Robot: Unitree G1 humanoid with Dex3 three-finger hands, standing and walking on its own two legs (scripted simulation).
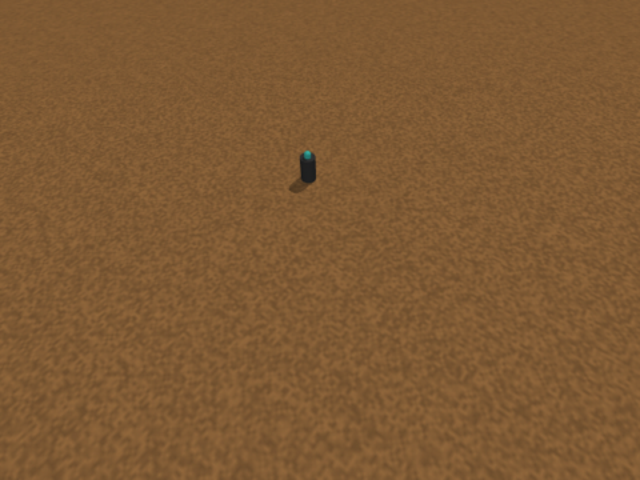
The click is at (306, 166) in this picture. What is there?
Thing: necked bottle
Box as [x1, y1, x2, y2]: [300, 151, 315, 182]
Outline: 305,151 300,155 301,179 305,182 311,182 315,179 315,157 309,151
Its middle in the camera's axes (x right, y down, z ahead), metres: -0.05 -0.36 +1.83
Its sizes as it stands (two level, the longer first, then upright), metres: 0.073 0.073 0.160
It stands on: the floor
